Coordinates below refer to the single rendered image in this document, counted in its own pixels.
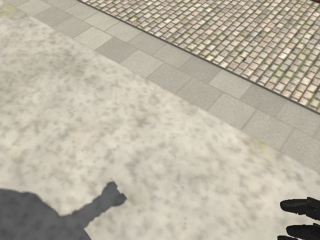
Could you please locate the right robot hand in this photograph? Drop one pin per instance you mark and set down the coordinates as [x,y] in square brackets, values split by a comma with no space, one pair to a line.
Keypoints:
[309,207]

